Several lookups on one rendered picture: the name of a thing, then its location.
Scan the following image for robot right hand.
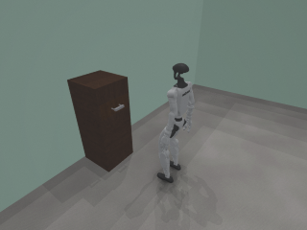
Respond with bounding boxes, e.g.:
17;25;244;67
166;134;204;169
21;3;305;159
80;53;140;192
183;120;192;133

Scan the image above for right robot upper arm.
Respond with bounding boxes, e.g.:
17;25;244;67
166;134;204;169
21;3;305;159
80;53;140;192
185;81;195;106

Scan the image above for left robot upper arm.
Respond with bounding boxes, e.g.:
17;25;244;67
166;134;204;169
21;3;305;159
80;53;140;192
167;88;178;118

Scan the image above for handle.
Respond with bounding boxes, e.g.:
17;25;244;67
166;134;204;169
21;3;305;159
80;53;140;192
111;104;125;111

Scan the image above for cabinet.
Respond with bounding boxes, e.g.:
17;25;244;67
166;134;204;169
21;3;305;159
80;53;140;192
67;70;133;172

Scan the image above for right robot thigh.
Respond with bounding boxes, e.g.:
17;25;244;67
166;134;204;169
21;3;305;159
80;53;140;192
170;120;186;148

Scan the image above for robot torso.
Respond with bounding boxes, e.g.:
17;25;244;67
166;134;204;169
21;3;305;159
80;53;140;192
170;84;190;131

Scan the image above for drawer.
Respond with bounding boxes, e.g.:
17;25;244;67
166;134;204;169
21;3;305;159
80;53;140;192
100;93;129;121

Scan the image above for robot left forearm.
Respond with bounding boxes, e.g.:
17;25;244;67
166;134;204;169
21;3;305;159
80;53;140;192
164;112;176;138

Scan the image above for robot right forearm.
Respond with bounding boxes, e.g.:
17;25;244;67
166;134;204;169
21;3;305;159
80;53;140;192
186;104;195;121

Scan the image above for robot left hand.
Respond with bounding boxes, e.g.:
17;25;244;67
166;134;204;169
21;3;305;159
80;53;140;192
160;135;170;150

